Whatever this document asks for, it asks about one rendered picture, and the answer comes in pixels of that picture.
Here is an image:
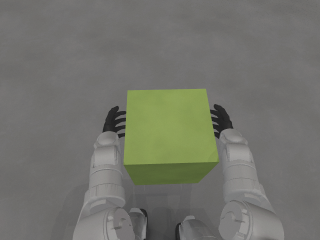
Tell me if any left robot upper arm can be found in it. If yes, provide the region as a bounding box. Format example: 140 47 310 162
73 206 135 240

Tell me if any robot right forearm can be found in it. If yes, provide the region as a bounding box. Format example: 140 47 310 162
219 128 277 215

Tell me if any left robot shin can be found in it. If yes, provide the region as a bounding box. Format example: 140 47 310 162
130 208 144 240

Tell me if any robot left hand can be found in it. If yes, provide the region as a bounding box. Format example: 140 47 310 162
102 106 127 138

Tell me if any right robot upper arm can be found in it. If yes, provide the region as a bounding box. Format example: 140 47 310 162
218 199 284 240

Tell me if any robot right hand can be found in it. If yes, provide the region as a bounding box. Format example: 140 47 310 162
210 104 234 139

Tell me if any carton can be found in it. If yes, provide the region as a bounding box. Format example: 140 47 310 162
123 89 220 185

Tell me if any robot left forearm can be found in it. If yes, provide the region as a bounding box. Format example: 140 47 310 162
72 131 126 240

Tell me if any left robot thigh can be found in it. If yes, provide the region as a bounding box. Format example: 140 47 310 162
128 212 147 240

